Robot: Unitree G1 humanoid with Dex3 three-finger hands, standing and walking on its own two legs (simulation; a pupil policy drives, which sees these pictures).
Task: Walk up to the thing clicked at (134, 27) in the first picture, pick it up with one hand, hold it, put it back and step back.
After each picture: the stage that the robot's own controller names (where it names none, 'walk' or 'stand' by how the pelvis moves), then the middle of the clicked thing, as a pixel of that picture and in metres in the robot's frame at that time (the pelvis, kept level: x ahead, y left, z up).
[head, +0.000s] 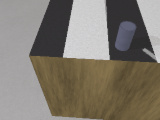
stand; (124, 36) +0.57 -0.16 +0.03
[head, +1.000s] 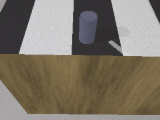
sink last; (87, 28) +0.55 +0.02 +0.06
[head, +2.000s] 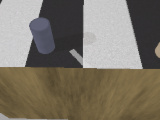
rise first; (43, 36) +0.47 +0.17 +0.07
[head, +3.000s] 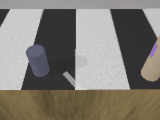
stand; (38, 61) +0.43 +0.20 +0.03
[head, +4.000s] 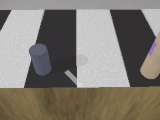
stand; (40, 60) +0.45 +0.19 +0.02
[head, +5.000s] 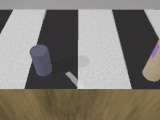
stand; (41, 60) +0.44 +0.19 +0.02
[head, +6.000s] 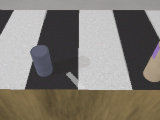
stand; (42, 61) +0.44 +0.18 +0.02
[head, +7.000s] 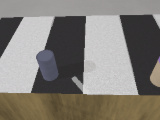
rise first; (47, 65) +0.43 +0.19 +0.03
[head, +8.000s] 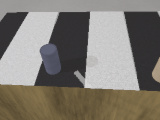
go down; (51, 59) +0.45 +0.19 +0.03
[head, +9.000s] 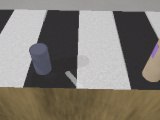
go down; (41, 59) +0.45 +0.18 +0.04
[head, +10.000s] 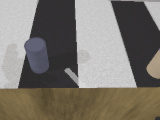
go down; (37, 56) +0.43 +0.17 +0.06
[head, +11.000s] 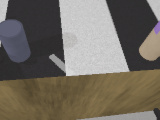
close in; (15, 42) +0.43 +0.19 +0.09
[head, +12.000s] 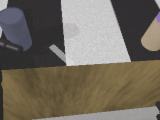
close in; (16, 31) +0.46 +0.18 +0.11
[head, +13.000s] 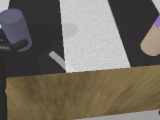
lift; (16, 31) +0.47 +0.19 +0.10
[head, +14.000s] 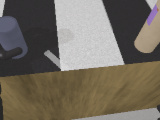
lift; (11, 38) +0.45 +0.19 +0.10
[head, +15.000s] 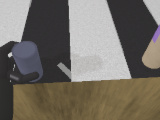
lift; (29, 62) +0.36 +0.17 +0.11
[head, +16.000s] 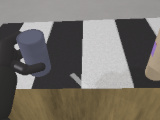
lift; (35, 54) +0.31 +0.15 +0.22
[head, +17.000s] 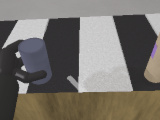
hold; (36, 61) +0.32 +0.15 +0.19
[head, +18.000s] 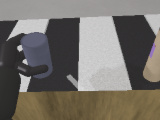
crouch; (38, 56) +0.33 +0.14 +0.20
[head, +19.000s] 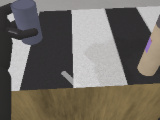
crouch; (28, 22) +0.44 +0.17 +0.22
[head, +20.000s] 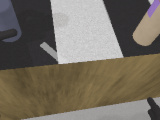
lower; (4, 20) +0.50 +0.19 +0.11
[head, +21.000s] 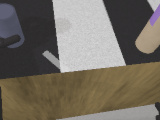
lower; (8, 27) +0.48 +0.19 +0.10
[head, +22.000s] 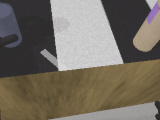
lower; (6, 26) +0.49 +0.19 +0.10
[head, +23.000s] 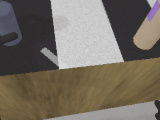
lower; (5, 24) +0.49 +0.19 +0.10
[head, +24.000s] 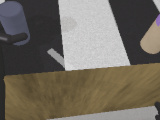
draw back; (15, 24) +0.49 +0.18 +0.10
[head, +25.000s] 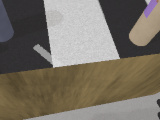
rise; out of the picture +0.49 +0.20 +0.11
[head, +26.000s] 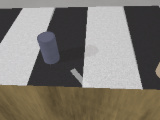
sink last; (49, 48) +0.48 +0.18 +0.08
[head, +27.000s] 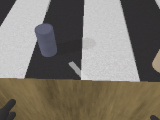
stand; (46, 40) +0.49 +0.18 +0.08
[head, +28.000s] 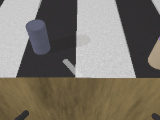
stand; (38, 37) +0.49 +0.19 +0.09
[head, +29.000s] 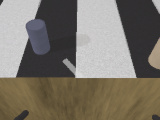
stand; (38, 37) +0.49 +0.19 +0.09
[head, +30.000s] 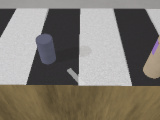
stand; (46, 49) +0.50 +0.18 +0.03
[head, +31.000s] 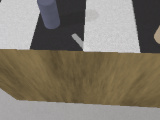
walk; (49, 12) +0.59 +0.17 +0.05
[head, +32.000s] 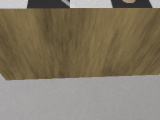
walk; out of the picture +0.84 +0.23 +0.04
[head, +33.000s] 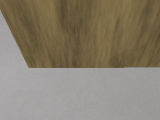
stand; out of the picture +1.13 +0.22 +0.05
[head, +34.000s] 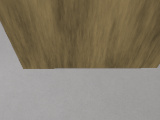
stand; out of the picture +1.11 +0.21 +0.03
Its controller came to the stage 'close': yes
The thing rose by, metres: 0.20
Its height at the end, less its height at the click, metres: +0.00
